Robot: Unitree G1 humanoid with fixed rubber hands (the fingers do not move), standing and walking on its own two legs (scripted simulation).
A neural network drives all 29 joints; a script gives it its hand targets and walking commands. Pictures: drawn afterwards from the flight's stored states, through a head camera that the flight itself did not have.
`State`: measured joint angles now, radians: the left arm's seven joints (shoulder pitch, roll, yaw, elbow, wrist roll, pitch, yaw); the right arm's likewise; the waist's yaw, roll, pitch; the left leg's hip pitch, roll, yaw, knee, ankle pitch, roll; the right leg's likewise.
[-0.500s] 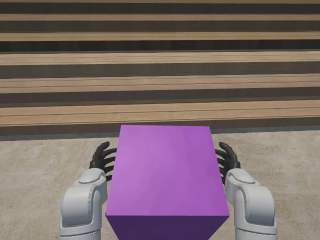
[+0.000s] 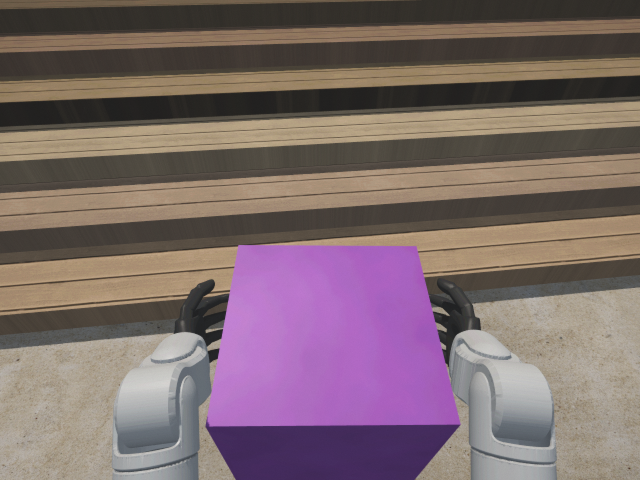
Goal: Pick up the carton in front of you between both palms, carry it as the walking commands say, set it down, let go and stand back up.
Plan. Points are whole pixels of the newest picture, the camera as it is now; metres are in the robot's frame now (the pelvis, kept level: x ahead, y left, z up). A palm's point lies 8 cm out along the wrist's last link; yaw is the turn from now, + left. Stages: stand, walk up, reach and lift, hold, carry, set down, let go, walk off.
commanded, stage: carry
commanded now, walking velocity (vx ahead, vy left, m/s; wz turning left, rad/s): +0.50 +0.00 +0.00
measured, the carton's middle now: (326, 373) +0.27 +0.00 +0.02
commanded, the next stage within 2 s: none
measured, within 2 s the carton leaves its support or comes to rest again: neither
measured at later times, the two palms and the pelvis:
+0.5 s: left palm (229, 150) +0.62 +0.15 +0.13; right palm (405, 150) +0.61 -0.15 +0.13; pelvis +0.35 +0.01 -0.01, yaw -1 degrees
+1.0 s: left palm (253, 37) +1.04 +0.14 +0.18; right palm (377, 39) +1.05 -0.16 +0.17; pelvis +0.66 -0.01 -0.01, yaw +1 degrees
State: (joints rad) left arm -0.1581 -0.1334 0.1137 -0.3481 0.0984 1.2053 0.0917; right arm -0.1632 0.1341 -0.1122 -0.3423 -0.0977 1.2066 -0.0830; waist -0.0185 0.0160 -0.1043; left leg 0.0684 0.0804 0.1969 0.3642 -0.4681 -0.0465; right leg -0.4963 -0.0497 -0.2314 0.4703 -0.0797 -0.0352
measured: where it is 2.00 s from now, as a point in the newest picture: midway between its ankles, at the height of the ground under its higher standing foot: (318, 217)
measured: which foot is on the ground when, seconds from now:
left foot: down 0.00-0.00, up 0.02-0.48, down 0.50-0.98, up 1.00-1.00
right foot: down 0.00-0.52, up 0.54-0.96, down 0.98-1.00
